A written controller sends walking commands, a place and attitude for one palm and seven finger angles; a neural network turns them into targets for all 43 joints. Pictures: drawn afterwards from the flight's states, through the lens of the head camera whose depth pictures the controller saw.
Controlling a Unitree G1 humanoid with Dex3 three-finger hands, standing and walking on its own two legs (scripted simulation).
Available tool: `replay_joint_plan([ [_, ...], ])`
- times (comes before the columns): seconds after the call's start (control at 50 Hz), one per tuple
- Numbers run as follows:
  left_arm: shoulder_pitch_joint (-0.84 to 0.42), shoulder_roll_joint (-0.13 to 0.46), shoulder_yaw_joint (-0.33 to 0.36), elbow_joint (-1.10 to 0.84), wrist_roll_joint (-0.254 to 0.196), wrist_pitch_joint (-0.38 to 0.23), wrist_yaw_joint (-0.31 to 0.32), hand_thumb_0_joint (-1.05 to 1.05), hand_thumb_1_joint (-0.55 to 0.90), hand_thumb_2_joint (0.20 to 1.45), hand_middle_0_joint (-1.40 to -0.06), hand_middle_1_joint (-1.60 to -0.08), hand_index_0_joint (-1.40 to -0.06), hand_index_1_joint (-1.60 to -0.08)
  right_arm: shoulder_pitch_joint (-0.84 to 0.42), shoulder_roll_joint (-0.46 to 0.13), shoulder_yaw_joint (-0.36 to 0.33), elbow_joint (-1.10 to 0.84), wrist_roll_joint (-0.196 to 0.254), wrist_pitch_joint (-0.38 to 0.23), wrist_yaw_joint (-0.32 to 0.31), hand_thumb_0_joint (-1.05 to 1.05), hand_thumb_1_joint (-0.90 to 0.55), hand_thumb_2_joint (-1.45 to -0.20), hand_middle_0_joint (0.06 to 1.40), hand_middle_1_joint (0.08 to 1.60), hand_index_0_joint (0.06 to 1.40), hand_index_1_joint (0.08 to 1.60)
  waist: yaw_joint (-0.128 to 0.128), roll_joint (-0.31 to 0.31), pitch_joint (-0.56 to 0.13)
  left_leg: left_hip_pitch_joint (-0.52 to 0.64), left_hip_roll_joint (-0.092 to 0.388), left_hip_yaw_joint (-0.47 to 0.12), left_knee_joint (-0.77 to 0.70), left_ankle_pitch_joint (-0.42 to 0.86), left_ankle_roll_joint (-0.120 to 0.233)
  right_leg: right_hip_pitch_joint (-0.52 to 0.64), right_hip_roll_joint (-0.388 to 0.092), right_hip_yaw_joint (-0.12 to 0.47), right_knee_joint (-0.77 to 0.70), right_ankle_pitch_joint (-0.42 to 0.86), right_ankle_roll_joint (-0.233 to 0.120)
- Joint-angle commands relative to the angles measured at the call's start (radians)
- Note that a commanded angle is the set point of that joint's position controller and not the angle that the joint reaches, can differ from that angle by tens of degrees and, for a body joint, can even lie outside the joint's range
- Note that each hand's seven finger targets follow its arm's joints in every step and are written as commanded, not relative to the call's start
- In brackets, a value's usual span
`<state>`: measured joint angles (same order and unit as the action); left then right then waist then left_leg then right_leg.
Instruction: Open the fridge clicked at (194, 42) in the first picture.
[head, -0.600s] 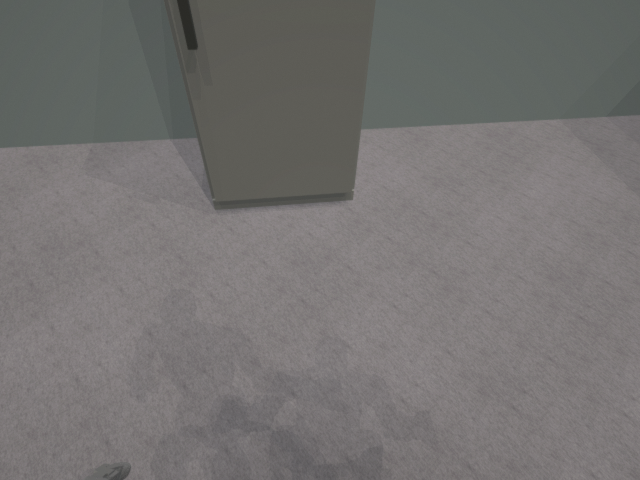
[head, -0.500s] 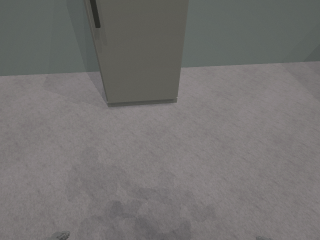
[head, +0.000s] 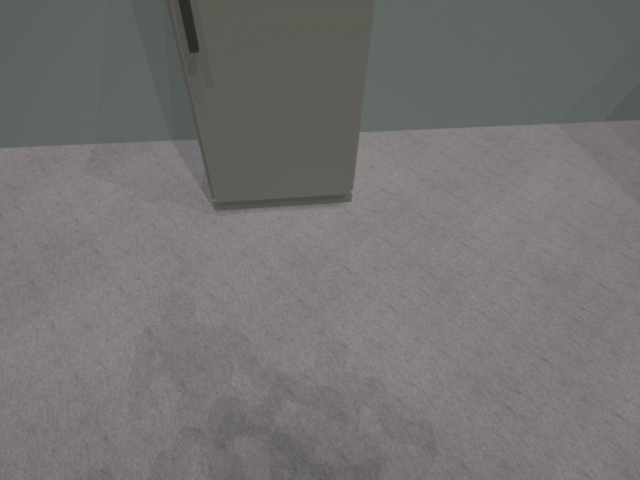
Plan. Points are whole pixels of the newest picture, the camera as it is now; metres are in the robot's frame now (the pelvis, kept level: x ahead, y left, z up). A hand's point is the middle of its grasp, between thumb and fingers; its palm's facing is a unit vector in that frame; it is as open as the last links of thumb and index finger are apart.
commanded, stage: stand and wait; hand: left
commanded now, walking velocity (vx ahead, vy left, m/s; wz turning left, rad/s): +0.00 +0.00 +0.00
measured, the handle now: (185, 0) +1.28 +0.47 +0.12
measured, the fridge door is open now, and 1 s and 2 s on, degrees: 0 0 0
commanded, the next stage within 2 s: look at it before walking up in 0.40 s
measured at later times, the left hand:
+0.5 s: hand out of the picture +0.06 +0.24 -0.16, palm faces -0.03 -0.95 -0.33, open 7.4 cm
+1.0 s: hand out of the picture +0.06 +0.24 -0.15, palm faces -0.03 -0.94 -0.33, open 7.4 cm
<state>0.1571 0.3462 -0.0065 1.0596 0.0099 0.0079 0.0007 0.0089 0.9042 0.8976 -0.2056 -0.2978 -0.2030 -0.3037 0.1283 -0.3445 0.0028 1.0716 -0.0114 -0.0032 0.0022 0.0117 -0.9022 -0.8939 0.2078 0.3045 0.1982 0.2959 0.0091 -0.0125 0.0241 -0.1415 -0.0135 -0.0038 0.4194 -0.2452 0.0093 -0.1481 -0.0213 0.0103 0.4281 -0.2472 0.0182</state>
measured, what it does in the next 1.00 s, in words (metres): stands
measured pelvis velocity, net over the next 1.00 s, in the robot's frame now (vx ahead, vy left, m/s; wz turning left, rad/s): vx -0.01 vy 0.00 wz -0.01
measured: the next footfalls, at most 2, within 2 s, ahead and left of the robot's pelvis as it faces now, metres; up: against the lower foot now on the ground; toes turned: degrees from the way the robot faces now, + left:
left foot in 1.50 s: +0.10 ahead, +0.14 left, +0.00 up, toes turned +14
right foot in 2.00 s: +0.47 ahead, +0.01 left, +0.00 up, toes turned +7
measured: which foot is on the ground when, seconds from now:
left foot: down 0.00-1.00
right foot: down 0.00-1.00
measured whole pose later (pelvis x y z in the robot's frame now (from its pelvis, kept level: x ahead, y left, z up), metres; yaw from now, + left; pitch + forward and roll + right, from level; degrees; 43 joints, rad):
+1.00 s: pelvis -0.01 +0.00 +0.00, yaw +0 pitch -2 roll +0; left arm 0.14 0.34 -0.01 1.09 0.01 0.00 0.00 0.01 0.90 0.90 -0.21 -0.30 -0.20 -0.30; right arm 0.12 -0.34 0.01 1.11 -0.01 -0.01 0.01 0.01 -0.90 -0.89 0.21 0.30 0.20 0.30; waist 0.01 -0.01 0.03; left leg -0.12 -0.01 0.00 0.36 -0.21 0.00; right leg -0.13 -0.01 0.01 0.37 -0.21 0.01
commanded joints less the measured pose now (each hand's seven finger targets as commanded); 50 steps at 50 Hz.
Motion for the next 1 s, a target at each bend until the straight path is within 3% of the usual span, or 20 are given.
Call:
replay_joint_plan([
  [0.0,-0.063,0.202,0.042,-0.068,0.000,-0.028,0.012,0.000,0.900,0.900,-0.200,-0.300,-0.200,-0.300,-0.072,-0.203,-0.043,-0.063,0.002,-0.033,-0.017,0.000,-0.900,-0.900,0.200,0.300,0.200,0.300,-0.005,0.011,-0.061,-0.004,0.126,-0.100,-0.078,0.193,0.032,0.013,-0.097,0.080,-0.064,0.171,-0.047],
  [0.32,-0.068,0.203,0.039,-0.046,0.002,-0.030,0.010,0.000,0.900,0.900,-0.200,-0.300,-0.200,-0.300,-0.058,-0.203,-0.041,-0.031,0.003,-0.030,-0.013,0.000,-0.900,-0.900,0.200,0.300,0.200,0.300,-0.007,0.004,-0.023,-0.017,0.124,-0.106,-0.110,0.104,0.024,-0.022,-0.097,0.101,-0.112,0.071,-0.047],
  [0.72,-0.058,0.200,0.038,-0.035,0.002,-0.032,0.010,0.000,0.900,0.900,-0.200,-0.300,-0.200,-0.300,-0.060,-0.204,-0.041,-0.024,0.004,-0.032,-0.014,0.000,-0.900,-0.900,0.200,0.300,0.200,0.300,-0.008,0.013,-0.032,0.007,0.132,-0.102,-0.113,0.156,0.022,-0.014,-0.095,0.098,-0.111,0.136,-0.045],
  [0.9,-0.056,0.203,0.039,-0.036,0.002,-0.035,0.011,0.000,0.900,0.900,-0.200,-0.300,-0.200,-0.300,-0.056,-0.206,-0.040,-0.023,0.005,-0.035,-0.015,0.000,-0.900,-0.900,0.200,0.300,0.200,0.300,-0.009,0.003,-0.070,0.030,0.136,-0.099,-0.107,0.214,0.021,0.018,-0.099,0.091,-0.101,0.199,-0.045],
  [0.98,-0.059,0.203,0.039,-0.035,0.003,-0.033,0.012,0.000,0.900,0.900,-0.200,-0.300,-0.200,-0.300,-0.061,-0.206,-0.040,-0.023,0.006,-0.033,-0.015,0.000,-0.900,-0.900,0.200,0.300,0.200,0.300,-0.007,0.014,-0.051,0.023,0.136,-0.100,-0.115,0.209,0.020,0.015,-0.096,0.088,-0.105,0.189,-0.044],
])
